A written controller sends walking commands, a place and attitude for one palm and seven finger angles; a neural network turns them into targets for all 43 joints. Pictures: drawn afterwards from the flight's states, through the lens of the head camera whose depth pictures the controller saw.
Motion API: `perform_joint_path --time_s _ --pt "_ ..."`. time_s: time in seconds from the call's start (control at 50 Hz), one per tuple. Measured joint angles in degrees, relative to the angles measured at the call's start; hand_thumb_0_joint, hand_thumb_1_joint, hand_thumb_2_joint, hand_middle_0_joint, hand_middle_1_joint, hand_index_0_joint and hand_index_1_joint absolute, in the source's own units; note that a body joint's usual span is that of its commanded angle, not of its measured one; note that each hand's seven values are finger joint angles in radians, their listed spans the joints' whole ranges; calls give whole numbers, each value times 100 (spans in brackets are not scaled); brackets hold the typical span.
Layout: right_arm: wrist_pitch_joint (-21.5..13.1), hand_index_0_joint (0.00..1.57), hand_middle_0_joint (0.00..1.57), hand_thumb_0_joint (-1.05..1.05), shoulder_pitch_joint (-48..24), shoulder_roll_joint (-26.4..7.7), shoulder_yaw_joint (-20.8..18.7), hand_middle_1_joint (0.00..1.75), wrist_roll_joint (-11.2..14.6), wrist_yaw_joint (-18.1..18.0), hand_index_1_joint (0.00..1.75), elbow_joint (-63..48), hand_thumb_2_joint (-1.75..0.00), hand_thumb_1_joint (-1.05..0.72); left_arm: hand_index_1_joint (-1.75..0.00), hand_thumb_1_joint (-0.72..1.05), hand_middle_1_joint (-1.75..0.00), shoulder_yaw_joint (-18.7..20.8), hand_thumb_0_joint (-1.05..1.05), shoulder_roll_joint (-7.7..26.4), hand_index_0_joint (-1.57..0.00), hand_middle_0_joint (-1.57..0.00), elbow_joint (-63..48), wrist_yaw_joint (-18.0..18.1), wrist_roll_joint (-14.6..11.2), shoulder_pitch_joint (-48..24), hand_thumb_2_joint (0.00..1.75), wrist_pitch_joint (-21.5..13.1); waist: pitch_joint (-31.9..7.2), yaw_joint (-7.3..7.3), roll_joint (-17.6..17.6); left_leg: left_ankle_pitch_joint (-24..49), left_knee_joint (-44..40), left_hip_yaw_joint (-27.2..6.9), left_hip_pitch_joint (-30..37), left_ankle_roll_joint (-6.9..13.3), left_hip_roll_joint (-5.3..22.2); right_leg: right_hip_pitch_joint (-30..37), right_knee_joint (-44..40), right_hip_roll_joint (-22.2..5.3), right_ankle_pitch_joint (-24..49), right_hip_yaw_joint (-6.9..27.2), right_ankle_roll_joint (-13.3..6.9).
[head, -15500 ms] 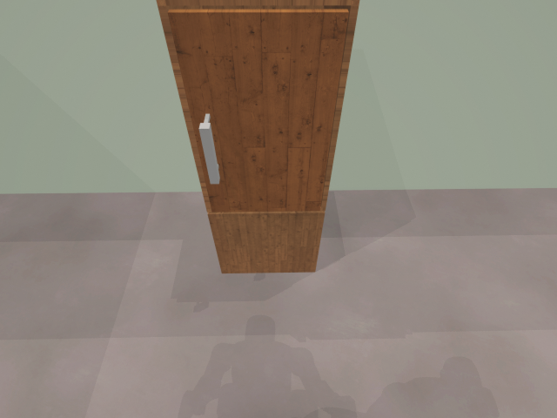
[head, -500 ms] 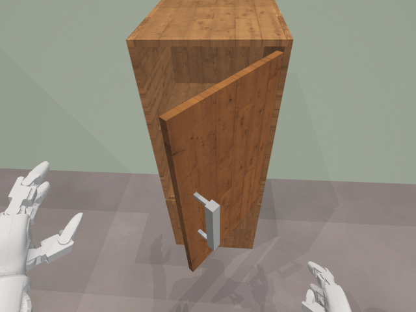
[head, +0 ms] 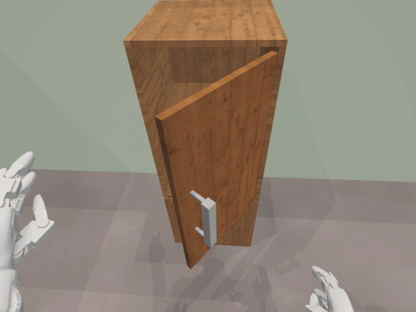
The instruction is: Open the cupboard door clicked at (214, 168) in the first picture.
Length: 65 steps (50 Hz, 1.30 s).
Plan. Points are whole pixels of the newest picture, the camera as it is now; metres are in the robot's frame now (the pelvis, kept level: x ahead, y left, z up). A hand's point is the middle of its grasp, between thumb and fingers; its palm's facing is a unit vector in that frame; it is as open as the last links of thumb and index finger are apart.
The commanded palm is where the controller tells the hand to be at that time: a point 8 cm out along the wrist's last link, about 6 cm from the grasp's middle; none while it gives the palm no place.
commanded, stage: step back with the hand held close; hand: left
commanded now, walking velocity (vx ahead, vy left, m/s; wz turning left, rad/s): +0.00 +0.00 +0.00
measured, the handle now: (203, 219) +0.36 +0.07 -0.07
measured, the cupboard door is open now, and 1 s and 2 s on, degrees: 51 51 51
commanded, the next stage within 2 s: stop stepping back and stand still in 1.60 s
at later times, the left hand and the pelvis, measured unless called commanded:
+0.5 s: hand (38, 237) +0.17 +0.27 +0.15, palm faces +0.37 -0.77 -0.52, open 7.4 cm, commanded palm +0.11 +0.31 +0.17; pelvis -0.04 +0.01 +0.00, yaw -1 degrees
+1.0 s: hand out of the picture +0.09 +0.28 +0.16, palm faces +0.46 -0.76 -0.46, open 7.4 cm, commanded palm +0.03 +0.32 +0.17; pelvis -0.11 +0.02 -0.02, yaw +1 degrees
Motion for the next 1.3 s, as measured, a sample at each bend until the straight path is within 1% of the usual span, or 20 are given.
perform_joint_path --time_s 0.12,0.16,0.22,0.3,0.38,0.48,0.6,0.76,0.86,0.94,1.02,1.08,1.12,1.14,1.16,1.2,1.22,1.26,1.28,1.3 --pt "5 20 20 1 -20 -11 -10 30 20 7 30 -26 -90 -91 -30 89 -30 50 2 2 -21 -21 47 -16 29 -96 89 -48 16 -9 28 39 -16 -13 -18 -19 32 9 -65 33 58 -14 -21" --pt "86 20 20 1 -56 -30 15 30 19 22 30 -101 -90 -91 -30 89 -30 199 2 61 -21 -21 90 -18 62 -156 89 -225 -26 -85 41 36 75 -61 -209 -22 54 -111 -98 54 103 -63 -27" --pt "249 20 20 1 -156 -63 -5 30 1 63 30 -204 -90 -91 -30 89 -30 345 2 115 -21 -21 36 -4 71 12 89 -377 -76 -209 47 60 135 -48 -472 -18 80 -338 -136 79 195 -50 -26" --pt "432 21 20 1 -210 -137 -115 30 17 35 30 -319 -90 -91 -30 89 -30 258 2 165 -21 -21 -116 -19 81 335 89 -417 -70 -309 20 146 100 15 -679 11 40 -598 -94 37 263 9 11" --pt "587 20 20 1 -198 -178 -219 30 49 -26 30 -383 -90 -91 -30 89 -30 210 2 295 -21 -21 -253 -12 85 523 89 -406 -35 -349 -49 204 124 59 -824 46 -10 -790 14 -16 285 50 48" --pt "677 20 20 1 -165 -151 -257 30 79 -61 30 -432 -90 -91 -30 89 -30 333 2 455 -21 -21 -393 62 83 552 89 -421 10 -362 -173 252 236 90 -990 84 -46 -972 152 -58 328 77 82" --pt "647 20 20 1 -123 -73 -199 30 87 -41 30 -513 -90 -91 -30 89 -30 426 2 498 -21 -21 -540 137 128 535 89 -482 18 -371 -298 324 405 114 -1202 139 -75 -1176 298 -94 420 95 119" --pt "455 20 20 1 6 -6 -110 30 49 -17 30 -597 -90 -91 -30 89 -30 525 2 445 -21 -21 -613 180 303 480 89 -657 54 -348 -366 287 877 68 -1602 207 -77 -1509 674 -94 428 69 146" --pt "303 21 20 1 92 16 -87 30 17 1 30 -520 -90 -91 -30 89 -30 589 2 385 -21 -21 -660 204 373 358 89 -744 99 -320 -391 135 1232 25 -1835 224 -58 -1689 959 -50 365 77 113" --pt "217 21 20 1 102 17 -91 30 -15 26 30 -407 -90 -90 -30 89 -30 596 2 321 -21 -21 -739 230 352 282 89 -803 109 -310 -410 -127 1417 2 -1995 201 -46 -1781 970 -33 440 67 86" --pt "214 21 20 1 51 10 -118 30 -25 42 30 -313 -90 -90 -30 89 -30 566 2 374 -21 -21 -850 272 272 273 89 -878 124 -380 -456 -103 1365 -36 -2110 164 -88 -1851 818 -46 616 70 95" --pt "247 21 20 1 21 6 -138 30 -14 17 30 -320 -90 -91 -30 89 -30 616 2 508 -21 -21 -882 275 260 325 89 -920 161 -459 -476 127 1258 -31 -2161 204 -97 -1928 801 -29 602 112 142" --pt "233 21 20 1 52 14 -164 30 -2 -10 30 -367 -90 -91 -30 88 -30 691 2 635 -21 -21 -868 248 304 340 89 -928 200 -553 -439 414 1202 -68 -2199 257 -79 -1952 1135 89 471 243 203" --pt "212 21 20 1 93 24 -187 30 -5 -19 30 -376 -90 -91 -30 88 -30 725 2 701 -21 -21 -857 223 325 335 89 -928 195 -601 -396 599 1188 -104 -2235 281 -49 -1895 1396 181 311 302 206" --pt "187 21 20 1 119 40 -209 30 -13 -18 30 -360 -90 -91 -30 88 -30 770 2 749 -21 -21 -844 192 346 332 89 -942 177 -613 -365 664 1209 -136 -2291 283 -24 -1844 1647 272 19 376 210" --pt "130 21 20 1 152 86 -224 30 -45 5 30 -297 -90 -91 -30 88 -30 889 2 794 -21 -21 -822 157 336 404 89 -1001 83 -577 -353 626 1224 -170 -2413 262 10 -1614 1958 422 -347 489 180" --pt "92 21 20 1 148 102 -218 30 -74 22 30 -270 -90 -91 -30 88 -30 949 2 783 -21 -21 -834 158 317 463 89 -1021 30 -532 -356 686 1196 -158 -2485 246 42 -1468 1925 467 -501 522 148" --pt "5 21 20 1 44 140 -198 30 -131 60 30 -209 -90 -91 -30 89 -30 1034 2 721 -21 -21 -885 194 234 549 89 -1049 -14 -384 -446 806 1138 -67 -2639 152 66 -1248 1457 464 -895 652 4" --pt "-24 21 20 1 -68 130 -201 30 -137 81 30 -157 -90 -91 -30 89 -30 997 2 619 -21 -21 -876 201 200 518 89 -1063 38 -315 -411 867 1101 -48 -2684 115 123 -1274 1346 512 -926 683 -65" --pt "-32 21 20 1 -175 112 -211 30 -131 100 30 -97 -90 -91 -30 89 -30 896 2 507 -21 -21 -853 211 174 465 89 -1063 112 -283 -344 949 1016 -66 -2667 84 171 -1279 1271 557 -785 671 -70"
